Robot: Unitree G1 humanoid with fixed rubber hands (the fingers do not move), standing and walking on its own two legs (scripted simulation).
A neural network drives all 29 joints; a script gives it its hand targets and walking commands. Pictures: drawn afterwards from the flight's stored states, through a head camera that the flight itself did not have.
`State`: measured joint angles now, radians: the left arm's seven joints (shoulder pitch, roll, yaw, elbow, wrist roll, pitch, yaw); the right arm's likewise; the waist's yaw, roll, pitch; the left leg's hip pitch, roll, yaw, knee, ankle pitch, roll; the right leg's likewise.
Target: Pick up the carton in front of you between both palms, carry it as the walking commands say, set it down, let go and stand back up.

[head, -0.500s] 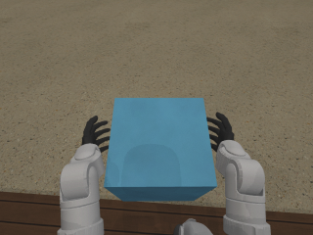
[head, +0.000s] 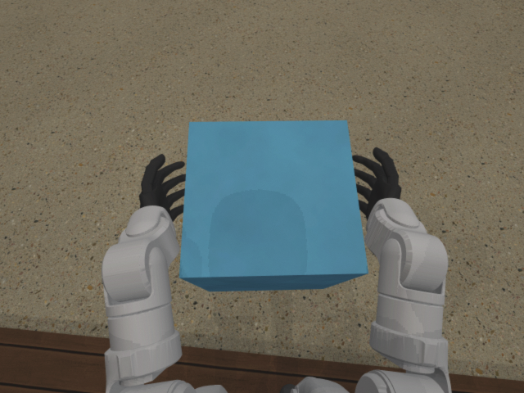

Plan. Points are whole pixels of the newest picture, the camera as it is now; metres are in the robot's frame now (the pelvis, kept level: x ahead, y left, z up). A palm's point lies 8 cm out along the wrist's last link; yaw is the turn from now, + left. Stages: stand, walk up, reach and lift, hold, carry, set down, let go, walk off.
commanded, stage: carry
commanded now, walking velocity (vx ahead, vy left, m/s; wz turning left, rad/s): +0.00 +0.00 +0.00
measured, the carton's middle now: (267, 219) +0.36 +0.00 +0.02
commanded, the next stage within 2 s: none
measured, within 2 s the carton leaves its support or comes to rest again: neither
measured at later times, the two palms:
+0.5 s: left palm (145, 199) +0.34 +0.16 +0.11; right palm (380, 194) +0.34 -0.15 +0.11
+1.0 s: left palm (142, 204) +0.33 +0.16 +0.12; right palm (384, 199) +0.33 -0.15 +0.12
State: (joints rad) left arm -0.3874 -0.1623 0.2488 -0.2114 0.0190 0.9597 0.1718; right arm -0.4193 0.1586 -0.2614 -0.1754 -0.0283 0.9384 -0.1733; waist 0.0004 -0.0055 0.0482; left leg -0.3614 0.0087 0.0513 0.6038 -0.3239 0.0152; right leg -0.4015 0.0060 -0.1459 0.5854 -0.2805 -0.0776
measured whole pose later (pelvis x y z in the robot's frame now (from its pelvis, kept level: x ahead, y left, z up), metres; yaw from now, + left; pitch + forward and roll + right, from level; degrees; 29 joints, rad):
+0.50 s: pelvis +0.02 +0.01 +0.00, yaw +0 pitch +3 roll +0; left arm -0.41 -0.16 0.27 -0.03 0.08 1.01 0.18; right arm -0.43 0.15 -0.28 0.00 -0.08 0.99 -0.18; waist 0.01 0.00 -0.09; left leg -0.24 0.01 0.07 0.54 -0.35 0.02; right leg -0.29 0.00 -0.14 0.54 -0.30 -0.06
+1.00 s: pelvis +0.01 +0.01 +0.01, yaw +0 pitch +2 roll +0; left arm -0.44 -0.16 0.29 0.00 0.08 1.01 0.18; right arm -0.46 0.15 -0.29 0.03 -0.08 1.00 -0.19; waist 0.00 0.00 -0.09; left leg -0.24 0.01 0.07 0.50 -0.31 0.02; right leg -0.29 0.00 -0.14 0.50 -0.26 -0.06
